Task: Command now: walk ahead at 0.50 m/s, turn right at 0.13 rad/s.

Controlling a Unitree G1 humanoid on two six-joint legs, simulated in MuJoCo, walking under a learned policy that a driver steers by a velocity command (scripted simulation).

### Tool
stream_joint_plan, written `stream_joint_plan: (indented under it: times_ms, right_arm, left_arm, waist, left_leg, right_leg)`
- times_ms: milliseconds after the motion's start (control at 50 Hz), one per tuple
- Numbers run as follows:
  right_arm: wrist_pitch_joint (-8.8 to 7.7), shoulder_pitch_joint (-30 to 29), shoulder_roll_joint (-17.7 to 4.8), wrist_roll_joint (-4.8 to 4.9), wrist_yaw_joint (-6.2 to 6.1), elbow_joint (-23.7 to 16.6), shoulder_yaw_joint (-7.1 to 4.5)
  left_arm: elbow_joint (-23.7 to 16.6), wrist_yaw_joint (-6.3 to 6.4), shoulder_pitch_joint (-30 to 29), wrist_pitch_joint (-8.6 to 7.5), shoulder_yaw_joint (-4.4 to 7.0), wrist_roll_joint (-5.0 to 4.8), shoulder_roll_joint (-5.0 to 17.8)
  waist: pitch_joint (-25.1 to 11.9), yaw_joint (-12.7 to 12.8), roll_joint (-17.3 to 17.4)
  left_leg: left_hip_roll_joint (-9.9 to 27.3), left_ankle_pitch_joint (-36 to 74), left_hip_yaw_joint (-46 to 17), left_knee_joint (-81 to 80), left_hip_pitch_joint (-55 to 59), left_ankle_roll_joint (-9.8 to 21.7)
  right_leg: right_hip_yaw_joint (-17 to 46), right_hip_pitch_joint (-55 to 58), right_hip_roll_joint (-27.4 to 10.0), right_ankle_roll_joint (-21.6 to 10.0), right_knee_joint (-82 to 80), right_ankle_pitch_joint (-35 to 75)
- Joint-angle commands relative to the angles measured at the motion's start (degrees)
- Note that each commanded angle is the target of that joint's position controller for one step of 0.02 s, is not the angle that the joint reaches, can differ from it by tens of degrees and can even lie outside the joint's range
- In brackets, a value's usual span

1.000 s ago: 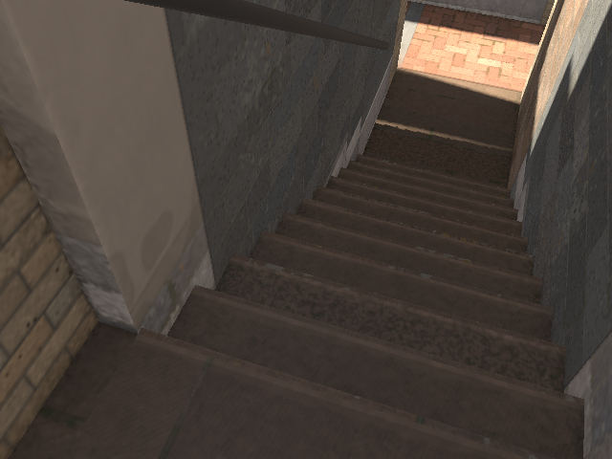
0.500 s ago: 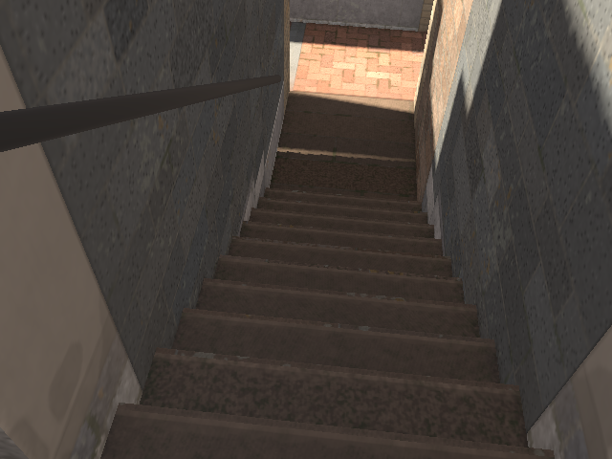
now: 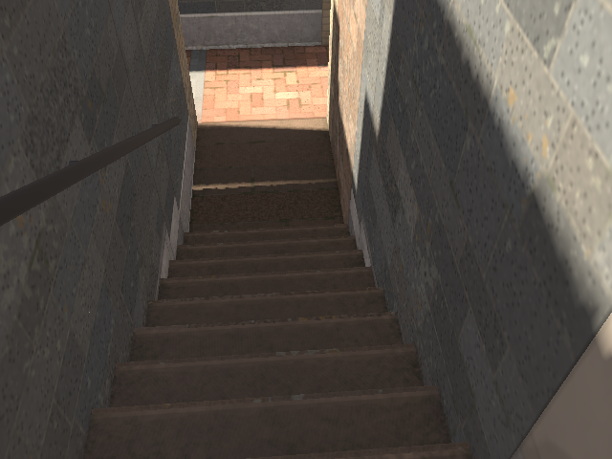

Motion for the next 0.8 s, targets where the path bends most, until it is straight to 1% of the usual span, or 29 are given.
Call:
stream_joint_plan:
  times_ms: [20, 100, 120, 180, 220, 240, 260, 280, 300, 320, 340, 360, 380, 400, 420, 440, 460, 480, 520, 560, 600, 620, 680, 700, 720, 740, 760, 780, 800]
  right_arm:
    - [0.83, 10.66, -1.74, -1.39, 2.63, 2.31, -0.07]
    - [-0.51, -2.28, -2.89, -1.14, 2.59, -2.72, -0.22]
    - [-0.74, -2.82, -3.73, -0.66, 2.94, -1.61, -0.36]
    - [-0.21, -6.84, -3.03, -0.61, 3.75, -3.61, -0.54]
    - [0.24, -7.65, -3.11, -0.71, 4.10, -3.69, -0.42]
    - [0.27, -1.93, -1.82, -2.40, 4.13, -2.19, 0.01]
    - [0.10, -8.00, -4.99, 0.16, 4.20, -3.19, -0.77]
    - [-0.27, -10.35, -3.62, 1.21, 3.97, -3.37, 0.13]
    - [-0.23, 2.33, -1.80, -1.31, 3.79, 0.08, 0.05]
    - [-0.91, 1.13, -6.05, 1.11, 4.07, 2.50, -1.17]
    - [-1.27, 9.14, -5.43, 2.30, 3.57, 5.31, -1.31]
    - [-1.26, 25.37, -7.87, 2.39, 2.91, 9.74, -2.79]
    - [-0.62, 43.72, -11.61, 1.76, 3.16, 14.12, -4.62]
    - [-0.17, 39.42, -16.36, 2.33, 4.65, 13.05, -5.60]
    - [0.01, 32.52, -15.09, -1.01, 4.69, 12.06, -6.01]
    - [-0.15, 22.49, -8.07, -2.84, 4.65, 9.77, -3.40]
    - [-0.29, 16.56, -4.43, -0.58, 4.93, 8.18, -1.65]
    - [-1.35, 4.55, 4.61, -1.19, 4.81, 4.52, 2.09]
    - [-3.28, 1.55, 0.10, 1.66, 3.31, 2.19, 1.15]
    - [-4.24, 10.11, -5.98, -0.22, 2.27, 4.19, 0.26]
    - [-5.23, 28.21, -4.02, 1.07, 0.73, 10.10, 0.75]
    - [-4.73, 27.89, -1.12, 2.09, -0.19, 8.76, 1.14]
    - [-2.01, 13.86, -7.75, -2.00, 2.90, 1.65, 0.78]
    - [-2.69, 7.41, -8.74, -1.40, 3.00, -2.22, 0.62]
    - [-2.71, 13.54, -7.70, 2.65, 1.47, -1.85, 0.07]
    - [-1.69, 19.96, -7.80, 3.33, 1.35, 1.09, 0.21]
    - [-0.42, 20.11, -9.37, 2.51, 2.93, 2.28, 0.43]
    - [-0.66, 22.98, -6.89, 1.56, 5.66, -0.13, 0.65]
    - [-0.54, 32.71, -0.37, 2.97, 6.70, -0.53, 1.70]
  left_arm:
    - [-2.37, 0.84, 0.52, -1.82, -0.04, 2.09, 5.74]
    - [3.81, 3.76, 12.55, -2.49, -2.70, 1.40, -0.05]
    - [2.44, 4.01, 10.96, -2.13, -3.48, -0.46, -1.20]
    - [0.08, 2.17, 8.18, -0.24, -3.42, -0.62, 3.12]
    - [0.80, 2.20, 9.83, -0.02, -3.81, -1.66, 3.11]
    - [1.09, 2.07, 9.29, -0.42, -4.08, 0.08, 4.59]
    - [0.54, 3.13, 9.95, -0.26, -3.47, -3.37, 2.92]
    - [1.01, 3.61, 12.51, 0.25, -3.70, -3.59, 2.62]
    - [1.40, 2.60, 9.57, 0.34, -3.96, -0.11, 5.06]
    - [-0.19, 3.29, 8.89, 0.97, -3.67, -3.66, 2.09]
    - [0.30, 2.18, 8.76, 1.78, -2.77, -3.08, 5.56]
    - [2.97, -1.40, 10.88, 2.69, -2.74, 0.86, 7.41]
    - [1.90, -3.98, 13.57, 2.09, -4.20, 1.93, 2.11]
    - [-3.96, -5.43, 10.92, 1.10, -5.02, 1.06, 1.18]
    - [-10.15, -4.07, 0.33, 0.70, -4.38, -1.35, 4.05]
    - [-11.57, -2.23, -1.82, 1.10, -4.27, -0.74, 4.13]
    - [-9.97, 0.52, -2.78, 1.91, -3.72, -0.40, 4.79]
    - [-9.82, 1.52, -3.94, 2.31, -4.58, 0.68, 3.34]
    - [-8.26, 0.70, -4.05, 3.96, -3.51, 1.33, 3.94]
    - [-7.88, -1.40, -1.20, 3.32, -4.46, 1.56, 0.06]
    - [-12.21, -1.42, -14.05, 3.43, -4.42, 2.08, 2.60]
    - [-12.71, -1.05, -19.28, 3.77, -4.71, 1.93, 3.68]
    - [-15.30, -0.67, -13.04, 5.25, -4.29, 0.94, 2.61]
    - [-12.73, -0.17, -2.59, 5.19, -3.06, 1.64, 4.73]
    - [-14.81, 0.20, -7.43, 4.84, -1.59, -1.23, 8.17]
    - [-15.17, 0.33, -10.99, 4.47, -1.29, -2.46, 9.87]
    - [-14.06, 0.74, -6.72, 3.68, 0.28, -2.67, 11.98]
    - [-12.88, 0.36, 2.54, 2.37, 2.58, -2.75, 17.70]
    - [-12.05, -1.77, 6.32, 2.52, 2.63, -2.81, 17.43]
  waist:
    - [2.58, -3.79, -2.21]
    - [3.48, 2.91, -2.61]
    - [3.01, 3.69, -0.96]
    - [5.18, 2.81, -5.61]
    - [7.97, 3.38, -4.29]
    - [7.26, 0.44, -7.21]
    - [11.79, 4.25, -0.93]
    - [10.33, 6.76, -1.35]
    - [6.70, -0.09, -8.83]
    - [9.16, 3.34, 2.51]
    - [6.56, 0.07, 2.76]
    - [2.09, -6.39, 2.47]
    - [-12.47, -11.90, 16.63]
    - [-16.99, -10.37, 11.10]
    - [-7.57, -12.71, 1.53]
    - [0.68, -7.55, -4.74]
    - [4.81, -3.30, -8.92]
    - [8.54, 2.66, -8.57]
    - [7.85, 1.15, 0.03]
    - [5.79, 1.69, 0.48]
    - [5.42, -8.32, -0.11]
    - [5.20, -11.16, -4.14]
    - [5.64, -1.76, 2.17]
    - [6.19, 4.11, 2.18]
    - [10.36, -1.24, -3.30]
    - [11.00, -4.91, -3.13]
    - [8.03, -2.99, -0.17]
    - [-6.82, -2.28, -7.24]
    - [-24.23, -2.73, -23.72]
  left_leg:
    - [0.51, 15.58, 0.92, 4.78, 0.94, 0.10]
    - [2.33, 24.73, -3.61, -11.06, -19.78, -0.44]
    - [2.82, 37.27, -2.40, -23.13, -12.64, -0.65]
    - [-3.24, 37.83, 5.72, -24.02, 12.73, 1.03]
    - [-4.02, 29.53, 5.44, -28.06, 11.33, 1.65]
    - [-3.70, 30.54, 3.56, -17.51, 11.08, 2.42]
    - [-2.70, 19.87, 3.82, -36.78, 2.15, 1.67]
    - [-2.60, 19.91, 4.57, -42.74, 4.93, 1.42]
    - [-4.63, 24.47, 6.43, -24.35, 16.03, 2.11]
    - [-2.13, 13.17, 4.58, -48.85, 10.81, 2.17]
    - [-5.42, 20.59, 10.32, -54.52, 21.65, 2.53]
    - [-5.74, 32.89, 10.84, -47.47, 49.06, 7.07]
    - [4.58, 59.56, -3.58, -29.95, 80.68, 22.22]
    - [12.05, 55.09, -20.25, -26.89, 88.69, 30.00]
    - [16.15, 26.14, -28.75, -33.76, 79.67, 28.93]
    - [15.73, 1.54, -27.67, -37.73, 63.53, 24.67]
    - [10.98, -6.97, -23.66, -42.49, 41.62, 24.06]
    - [7.76, 3.77, -18.04, -48.03, 22.04, 21.06]
    - [-4.00, 0.33, -2.14, -43.62, -2.79, 19.46]
    - [-6.20, 10.27, -2.98, -35.33, -10.02, 18.59]
    - [-1.90, 8.33, -13.50, -24.26, 22.67, 18.04]
    - [-4.21, -5.23, -11.33, -19.81, 24.35, 15.80]
    - [-7.61, -15.71, -13.79, -19.77, -13.75, 15.95]
    - [-7.92, -9.75, -14.47, -13.13, -18.39, 14.57]
    - [-8.28, -9.89, -15.16, -11.09, 0.75, 11.40]
    - [-8.77, -8.14, -20.94, -4.75, 16.13, 11.15]
    - [-8.74, -0.51, -21.87, 3.66, 19.05, 11.28]
    - [-11.96, 8.59, -12.87, 20.83, 6.47, 7.40]
    - [-17.93, -36.21, -2.43, 53.04, -17.07, 2.49]
  right_leg:
    - [14.38, -11.33, -14.22, -9.61, -5.59, 3.82]
    - [16.73, 10.71, -17.20, -7.41, 3.66, 8.53]
    - [11.55, 4.95, -14.69, -7.00, 8.05, 5.23]
    - [8.47, -18.30, -11.89, -5.42, 7.56, -4.61]
    - [12.41, -13.61, -14.61, -6.53, 9.01, -5.22]
    - [15.47, -11.08, -16.31, -7.07, 14.75, 0.21]
    - [13.64, -1.78, -16.74, -4.52, 16.07, 4.13]
    - [14.21, 2.68, -15.43, -4.96, 18.59, 7.91]
    - [14.90, -3.05, -16.76, -6.19, 24.67, 18.78]
    - [12.09, 5.16, -16.01, -2.54, 31.49, 19.56]
    - [8.53, 6.98, -12.78, -2.95, 40.19, 20.80]
    - [4.59, -9.69, -10.46, -0.78, 52.89, 26.62]
    - [2.50, -31.74, -6.09, 4.98, 87.98, -10.54]
    - [3.48, -51.18, -2.90, 7.29, 100.29, -32.48]
    - [5.85, -64.68, -5.18, 7.48, 94.90, -24.56]
    - [10.19, -64.91, -11.81, 5.43, 85.49, -11.03]
    - [7.65, -54.95, -14.82, 5.07, 76.07, -4.39]
    - [9.60, -40.90, -20.03, 3.25, 53.03, 9.44]
    - [0.03, -17.13, -16.83, 3.59, 36.01, 19.98]
    - [-5.36, -5.65, -13.81, 6.46, 41.92, 23.06]
    - [4.55, -33.65, -16.43, 8.42, 26.08, 31.97]
    - [5.11, -31.58, -16.64, 8.56, 6.15, 42.88]
    - [-2.55, 10.48, -10.66, 7.93, 18.21, 42.95]
    - [-2.09, 17.80, -10.50, 8.03, 25.29, 41.22]
    - [1.34, 5.39, -12.36, 8.11, -5.56, 30.72]
    - [2.72, 1.91, -12.04, 6.14, -23.42, 34.73]
    - [-0.25, 8.68, -13.17, 3.30, -24.64, 40.44]
    - [2.00, 35.06, -20.91, -5.63, -2.87, 71.03]
    - [11.87, 61.78, -38.78, -21.54, 11.70, 96.65]
Keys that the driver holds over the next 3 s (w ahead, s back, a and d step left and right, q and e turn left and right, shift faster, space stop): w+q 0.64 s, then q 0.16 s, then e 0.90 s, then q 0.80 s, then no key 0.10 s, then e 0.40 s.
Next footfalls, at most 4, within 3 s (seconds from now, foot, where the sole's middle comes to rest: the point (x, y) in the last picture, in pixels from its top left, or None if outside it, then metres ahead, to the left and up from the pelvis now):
0.36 left None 0.30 0.15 -0.93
0.76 right None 0.57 -0.01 -1.09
1.10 left None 0.51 0.19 -1.09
1.50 right None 0.58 -0.06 -1.09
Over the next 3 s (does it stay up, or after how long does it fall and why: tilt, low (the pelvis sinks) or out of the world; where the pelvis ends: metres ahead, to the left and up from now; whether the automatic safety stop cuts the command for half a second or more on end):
stays up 0.49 0.00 -0.31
